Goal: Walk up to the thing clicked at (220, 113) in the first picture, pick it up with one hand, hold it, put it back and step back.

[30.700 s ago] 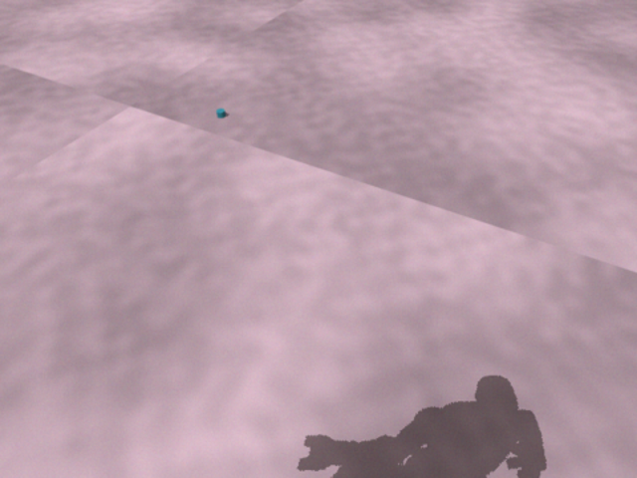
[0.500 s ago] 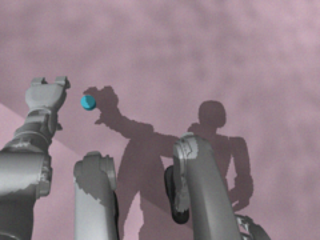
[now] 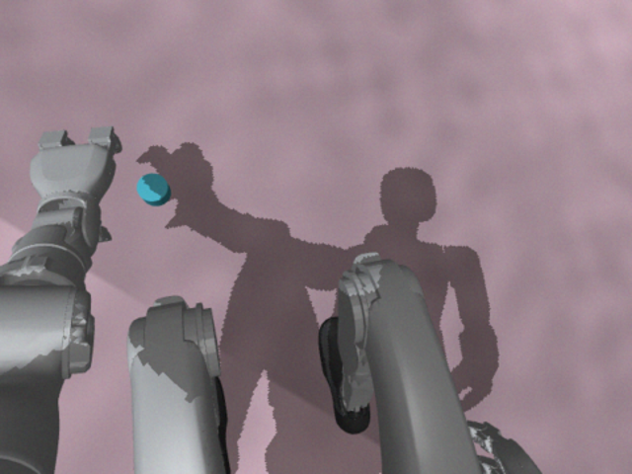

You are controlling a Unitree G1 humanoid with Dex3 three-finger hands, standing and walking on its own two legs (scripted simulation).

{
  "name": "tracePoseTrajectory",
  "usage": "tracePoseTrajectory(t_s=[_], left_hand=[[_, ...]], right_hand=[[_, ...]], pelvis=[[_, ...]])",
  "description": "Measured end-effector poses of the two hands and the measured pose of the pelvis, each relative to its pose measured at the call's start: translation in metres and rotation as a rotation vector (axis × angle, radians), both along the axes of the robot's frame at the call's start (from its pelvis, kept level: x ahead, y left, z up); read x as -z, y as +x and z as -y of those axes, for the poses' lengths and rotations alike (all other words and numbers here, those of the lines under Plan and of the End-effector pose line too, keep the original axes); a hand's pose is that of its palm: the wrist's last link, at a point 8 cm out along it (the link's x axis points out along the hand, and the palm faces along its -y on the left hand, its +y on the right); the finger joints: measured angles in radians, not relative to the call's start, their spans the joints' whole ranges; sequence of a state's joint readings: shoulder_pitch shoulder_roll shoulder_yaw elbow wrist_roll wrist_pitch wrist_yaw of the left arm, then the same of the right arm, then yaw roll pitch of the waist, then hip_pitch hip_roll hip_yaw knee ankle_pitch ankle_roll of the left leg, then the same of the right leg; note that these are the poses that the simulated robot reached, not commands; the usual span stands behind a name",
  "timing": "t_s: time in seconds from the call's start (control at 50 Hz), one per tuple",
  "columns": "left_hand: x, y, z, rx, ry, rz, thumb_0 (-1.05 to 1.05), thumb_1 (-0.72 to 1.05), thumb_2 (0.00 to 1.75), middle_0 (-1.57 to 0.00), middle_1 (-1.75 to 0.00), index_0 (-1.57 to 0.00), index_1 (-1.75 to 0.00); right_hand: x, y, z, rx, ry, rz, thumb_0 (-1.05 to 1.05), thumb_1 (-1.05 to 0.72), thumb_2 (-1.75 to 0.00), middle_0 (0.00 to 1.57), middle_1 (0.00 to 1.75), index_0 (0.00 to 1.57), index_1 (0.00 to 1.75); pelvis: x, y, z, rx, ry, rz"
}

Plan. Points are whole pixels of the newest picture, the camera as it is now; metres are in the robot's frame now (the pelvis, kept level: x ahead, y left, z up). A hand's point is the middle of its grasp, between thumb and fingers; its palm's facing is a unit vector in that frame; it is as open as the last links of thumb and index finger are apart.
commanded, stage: rise first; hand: left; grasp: from above
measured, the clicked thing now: (154, 190) +0.52 +0.17 -0.33
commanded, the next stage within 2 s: none
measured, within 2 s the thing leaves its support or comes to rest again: neither
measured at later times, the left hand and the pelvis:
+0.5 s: hand (99, 193) +0.48 +0.22 -0.20, palm faces -0.45 -0.04 -0.89, open 13.6 cm; pelvis -0.01 +0.00 -0.01, yaw -1 degrees
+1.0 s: hand (102, 190) +0.49 +0.22 -0.21, palm faces -0.44 -0.05 -0.90, open 13.3 cm; pelvis -0.01 +0.00 -0.02, yaw -3 degrees
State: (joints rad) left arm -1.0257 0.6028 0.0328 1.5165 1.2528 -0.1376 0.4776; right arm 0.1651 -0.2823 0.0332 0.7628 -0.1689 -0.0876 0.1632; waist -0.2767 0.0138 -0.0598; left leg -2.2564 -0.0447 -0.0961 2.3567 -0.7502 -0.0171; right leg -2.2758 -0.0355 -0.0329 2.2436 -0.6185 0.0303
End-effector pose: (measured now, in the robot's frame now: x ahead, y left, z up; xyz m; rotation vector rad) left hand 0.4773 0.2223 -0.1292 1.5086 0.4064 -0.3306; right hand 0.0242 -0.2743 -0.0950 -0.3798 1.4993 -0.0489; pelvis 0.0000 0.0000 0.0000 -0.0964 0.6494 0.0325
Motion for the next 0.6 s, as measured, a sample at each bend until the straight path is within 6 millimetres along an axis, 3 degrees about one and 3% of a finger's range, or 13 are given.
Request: tracePoseTrajectory(t_s=[0.6], left_hand=[[0.016,0.012,0.003,-0.005,0.002,0.006,0.0,-0.44,0.92,-0.14,-0.99,-0.17,-0.96]], right_hand=[[0.002,-0.027,-0.008,-0.003,0.009,-0.022,0.0,-0.91,-0.91,0.2,0.3,0.2,0.3]], pelvis=[[0.016,-0.006,-0.002,0.011,-0.022,0.031]])
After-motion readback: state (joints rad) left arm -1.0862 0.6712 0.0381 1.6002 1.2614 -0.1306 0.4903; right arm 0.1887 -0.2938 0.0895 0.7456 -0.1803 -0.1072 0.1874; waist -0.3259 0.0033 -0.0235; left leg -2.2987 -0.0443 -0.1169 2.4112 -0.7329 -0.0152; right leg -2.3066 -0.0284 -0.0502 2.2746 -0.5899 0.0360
